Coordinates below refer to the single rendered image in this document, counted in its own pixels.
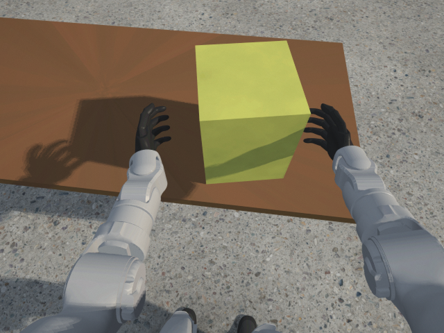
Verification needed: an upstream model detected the robot left thigh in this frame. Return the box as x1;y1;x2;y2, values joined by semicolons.
160;316;197;333

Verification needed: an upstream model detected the left robot hand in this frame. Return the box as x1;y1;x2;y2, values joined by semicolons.
135;103;171;152

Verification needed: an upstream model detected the carton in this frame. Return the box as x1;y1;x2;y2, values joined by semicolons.
195;40;311;184

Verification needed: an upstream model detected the table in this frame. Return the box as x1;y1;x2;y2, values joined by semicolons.
0;17;360;224

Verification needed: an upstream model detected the right robot hand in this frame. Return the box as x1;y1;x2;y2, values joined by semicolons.
303;103;354;160

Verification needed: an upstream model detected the right robot upper arm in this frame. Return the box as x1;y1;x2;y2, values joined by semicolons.
362;230;444;333

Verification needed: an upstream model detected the robot left forearm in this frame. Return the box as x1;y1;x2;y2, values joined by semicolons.
62;149;167;307

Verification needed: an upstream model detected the robot left shin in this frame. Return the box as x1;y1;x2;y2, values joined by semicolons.
172;311;192;320

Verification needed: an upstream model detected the left robot upper arm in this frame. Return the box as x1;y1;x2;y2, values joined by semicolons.
20;253;146;333

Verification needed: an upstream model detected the robot right forearm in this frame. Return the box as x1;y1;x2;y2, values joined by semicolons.
332;146;444;253

